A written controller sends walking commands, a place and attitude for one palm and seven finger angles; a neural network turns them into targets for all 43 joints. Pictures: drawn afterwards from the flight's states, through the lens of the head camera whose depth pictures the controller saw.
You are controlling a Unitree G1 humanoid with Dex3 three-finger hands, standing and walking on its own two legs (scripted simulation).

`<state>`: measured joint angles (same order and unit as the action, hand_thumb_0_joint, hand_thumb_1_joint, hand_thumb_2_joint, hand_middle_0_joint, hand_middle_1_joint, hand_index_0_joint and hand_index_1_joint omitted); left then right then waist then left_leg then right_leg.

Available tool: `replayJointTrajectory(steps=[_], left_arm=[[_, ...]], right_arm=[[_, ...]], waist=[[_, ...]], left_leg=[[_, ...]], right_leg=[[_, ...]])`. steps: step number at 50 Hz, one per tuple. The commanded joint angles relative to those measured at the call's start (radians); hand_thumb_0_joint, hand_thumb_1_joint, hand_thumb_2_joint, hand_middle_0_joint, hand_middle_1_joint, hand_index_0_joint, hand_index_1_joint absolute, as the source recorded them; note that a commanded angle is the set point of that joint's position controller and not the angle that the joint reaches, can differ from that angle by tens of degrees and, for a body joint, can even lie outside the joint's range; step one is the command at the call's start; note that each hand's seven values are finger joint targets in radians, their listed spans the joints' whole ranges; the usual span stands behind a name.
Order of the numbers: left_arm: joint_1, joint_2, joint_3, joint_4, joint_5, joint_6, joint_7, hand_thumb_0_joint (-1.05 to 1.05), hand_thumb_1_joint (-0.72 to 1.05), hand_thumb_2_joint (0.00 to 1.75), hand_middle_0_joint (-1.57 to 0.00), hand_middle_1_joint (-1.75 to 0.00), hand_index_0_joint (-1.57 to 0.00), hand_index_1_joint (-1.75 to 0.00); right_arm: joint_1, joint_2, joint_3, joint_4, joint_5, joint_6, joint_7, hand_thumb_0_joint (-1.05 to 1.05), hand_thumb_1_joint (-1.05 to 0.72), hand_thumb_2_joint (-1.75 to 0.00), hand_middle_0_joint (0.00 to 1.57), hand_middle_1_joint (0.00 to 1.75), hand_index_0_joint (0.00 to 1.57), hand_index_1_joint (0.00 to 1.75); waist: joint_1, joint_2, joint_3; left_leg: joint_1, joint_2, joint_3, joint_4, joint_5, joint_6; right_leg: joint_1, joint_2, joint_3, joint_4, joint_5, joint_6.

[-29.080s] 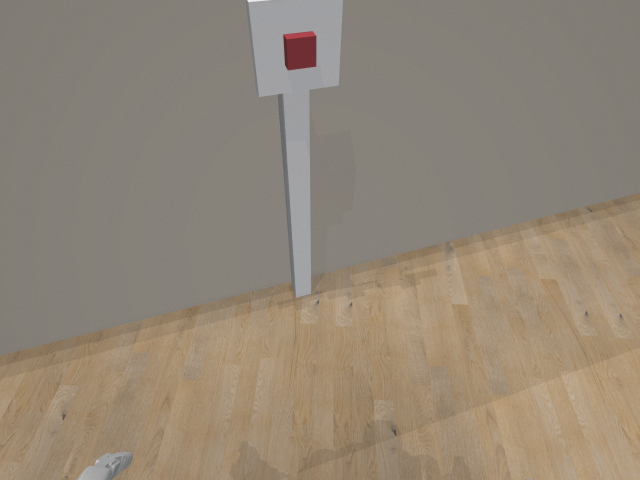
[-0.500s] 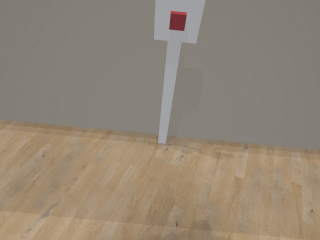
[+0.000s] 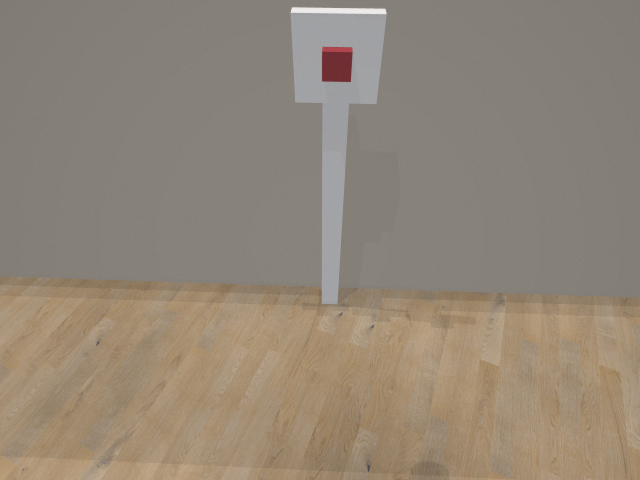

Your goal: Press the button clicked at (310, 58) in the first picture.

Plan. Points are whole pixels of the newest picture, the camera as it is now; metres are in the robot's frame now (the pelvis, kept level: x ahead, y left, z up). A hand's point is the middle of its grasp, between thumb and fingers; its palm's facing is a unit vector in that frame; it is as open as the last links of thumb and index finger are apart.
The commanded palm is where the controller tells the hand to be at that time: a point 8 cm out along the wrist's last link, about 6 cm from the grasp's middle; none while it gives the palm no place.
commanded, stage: let the arm hang, fingers relaxed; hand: left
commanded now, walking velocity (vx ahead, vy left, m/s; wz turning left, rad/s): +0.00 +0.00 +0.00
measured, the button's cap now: (336, 63) +0.82 +0.01 +0.15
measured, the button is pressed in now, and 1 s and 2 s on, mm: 0 0 0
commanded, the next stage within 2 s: stand and wait in 0.20 s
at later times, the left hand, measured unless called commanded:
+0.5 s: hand out of the picture +0.01 +0.16 -0.17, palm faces +0.03 -0.98 -0.19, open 7.4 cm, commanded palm none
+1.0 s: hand out of the picture +0.03 +0.15 -0.17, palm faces +0.03 -0.98 -0.18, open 7.4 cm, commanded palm none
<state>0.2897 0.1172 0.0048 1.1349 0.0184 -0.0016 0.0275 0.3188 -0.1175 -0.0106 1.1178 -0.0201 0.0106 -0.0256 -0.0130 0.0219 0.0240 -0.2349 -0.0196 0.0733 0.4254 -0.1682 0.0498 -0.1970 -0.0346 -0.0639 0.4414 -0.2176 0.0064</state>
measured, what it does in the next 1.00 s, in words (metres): stands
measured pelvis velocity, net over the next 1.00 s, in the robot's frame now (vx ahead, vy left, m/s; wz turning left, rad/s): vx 0.03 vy -0.02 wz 0.00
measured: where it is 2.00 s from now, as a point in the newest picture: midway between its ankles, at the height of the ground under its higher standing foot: outside the picture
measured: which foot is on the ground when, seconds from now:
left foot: down 0.00-1.00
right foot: down 0.00-1.00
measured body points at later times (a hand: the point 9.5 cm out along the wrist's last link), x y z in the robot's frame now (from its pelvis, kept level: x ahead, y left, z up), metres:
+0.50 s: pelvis +0.02 -0.01 +0.00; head +0.04 -0.02 +0.45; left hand +0.01 +0.21 -0.16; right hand +0.00 -0.22 -0.16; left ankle +0.04 +0.09 -0.74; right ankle +0.01 -0.12 -0.74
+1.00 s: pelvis +0.03 -0.02 +0.00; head +0.05 -0.02 +0.45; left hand +0.03 +0.20 -0.16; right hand +0.02 -0.23 -0.16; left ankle +0.04 +0.09 -0.74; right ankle +0.01 -0.12 -0.74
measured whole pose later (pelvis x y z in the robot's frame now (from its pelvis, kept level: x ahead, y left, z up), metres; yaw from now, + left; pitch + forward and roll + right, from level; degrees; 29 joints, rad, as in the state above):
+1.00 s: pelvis +0.03 -0.02 +0.00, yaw +0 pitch -2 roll +0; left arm 0.26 0.13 0.01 1.16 0.01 -0.01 0.03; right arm 0.27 -0.13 0.00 1.16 -0.02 0.00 -0.04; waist -0.01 0.01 0.05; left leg -0.16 0.00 0.06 0.38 -0.20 0.02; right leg -0.11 -0.01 -0.08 0.37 -0.24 -0.01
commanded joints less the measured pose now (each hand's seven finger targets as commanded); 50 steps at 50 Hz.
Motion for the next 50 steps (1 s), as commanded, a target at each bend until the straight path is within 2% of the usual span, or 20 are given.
replayJointTrajectory(steps=[1,5,6,13,17,24,30,36,42,50], left_arm=[[0.088,0.111,0.024,-0.009,-0.004,-0.007,0.013,0.0,0.9,0.9,-0.2,-0.3,-0.2,-0.3],[0.076,0.109,0.025,-0.008,-0.007,-0.009,0.012,0.0,0.9,0.9,-0.2,-0.3,-0.2,-0.3],[0.076,0.111,0.026,-0.007,-0.007,-0.009,0.012,0.0,0.9,0.9,-0.2,-0.3,-0.2,-0.3],[0.065,0.109,0.026,-0.004,-0.009,-0.014,0.012,0.0,0.9,0.9,-0.2,-0.3,-0.2,-0.3],[0.061,0.111,0.025,-0.001,-0.01,-0.017,0.014,0.0,0.9,0.9,-0.2,-0.3,-0.2,-0.3],[0.055,0.109,0.022,0.007,-0.011,-0.013,0.014,0.0,0.9,0.9,-0.2,-0.3,-0.2,-0.3],[0.056,0.109,0.023,0.009,-0.01,-0.016,0.013,0.0,0.9,0.9,-0.2,-0.3,-0.2,-0.3],[0.057,0.111,0.024,0.008,-0.01,-0.017,0.013,0.0,0.9,0.9,-0.2,-0.3,-0.2,-0.3],[0.05,0.113,0.023,0.009,-0.011,-0.019,0.013,0.0,0.9,0.9,-0.2,-0.3,-0.2,-0.3],[0.046,0.114,0.023,0.01,-0.011,-0.017,0.012,0.0,0.9,0.9,-0.2,-0.3,-0.2,-0.3]], right_arm=[[0.084,-0.087,-0.013,-0.013,0.002,-0.013,-0.007,0.0,-0.9,-0.9,0.2,0.3,0.2,0.3],[0.078,-0.081,-0.01,-0.007,0.002,-0.015,-0.009,0.0,-0.9,-0.9,0.2,0.3,0.2,0.3],[0.08,-0.08,-0.011,-0.009,0.003,-0.014,-0.009,0.0,-0.9,-0.9,0.2,0.3,0.2,0.3],[0.07,-0.086,-0.009,0.001,0.004,-0.019,-0.012,0.0,-0.9,-0.9,0.2,0.3,0.2,0.3],[0.063,-0.091,-0.01,0.005,0.006,-0.02,-0.013,0.0,-0.9,-0.9,0.2,0.3,0.2,0.3],[0.052,-0.093,-0.005,0.017,0.005,-0.016,-0.014,0.0,-0.9,-0.9,0.2,0.3,0.2,0.3],[0.039,-0.099,-0.004,0.016,0.004,-0.021,-0.015,0.0,-0.9,-0.9,0.2,0.3,0.2,0.3],[0.028,-0.105,-0.002,0.016,0.007,-0.02,-0.017,0.0,-0.9,-0.9,0.2,0.3,0.2,0.3],[0.025,-0.106,-0.001,0.022,0.005,-0.023,-0.018,0.0,-0.9,-0.9,0.2,0.3,0.2,0.3],[0.022,-0.107,0.0,0.024,0.004,-0.02,-0.019,0.0,-0.9,-0.9,0.2,0.3,0.2,0.3]], waist=[[0.005,-0.008,0.086],[0.003,0.011,0.086],[0.006,-0.01,0.08],[0.002,-0.007,0.041],[0.001,-0.027,0.026],[-0.001,-0.013,0.066],[0.002,-0.015,0.039],[0.005,-0.029,0.05],[0.003,-0.013,0.033],[0.004,-0.021,0.063]], left_leg=[[-0.032,0.117,-0.14,-0.131,-0.129,-0.01],[-0.027,0.114,-0.132,-0.126,-0.096,-0.014],[-0.02,0.115,-0.127,-0.117,-0.084,-0.014],[0.03,0.12,-0.122,-0.1,0.016,-0.015],[0.05,0.124,-0.118,-0.093,0.061,-0.015],[0.045,0.125,-0.118,-0.107,0.04,-0.019],[0.069,0.128,-0.115,-0.105,0.075,-0.018],[0.076,0.13,-0.112,-0.103,0.105,-0.018],[0.09,0.132,-0.109,-0.101,0.131,-0.02],[0.079,0.129,-0.11,-0.112,0.107,-0.023]], right_leg=[[-0.058,-0.063,0.085,-0.107,-0.078,-0.043],[-0.048,-0.07,0.09,-0.114,-0.056,-0.046],[-0.042,-0.07,0.084,-0.114,-0.054,-0.045],[-0.018,-0.076,0.081,-0.112,0.013,-0.045],[-0.001,-0.08,0.079,-0.115,0.042,-0.044],[-0.009,-0.074,0.082,-0.128,0.024,-0.041],[0.01,-0.076,0.081,-0.127,0.058,-0.039],[0.013,-0.076,0.081,-0.134,0.078,-0.039],[0.033,-0.08,0.079,-0.135,0.104,-0.039],[0.029,-0.077,0.081,-0.146,0.084,-0.04]])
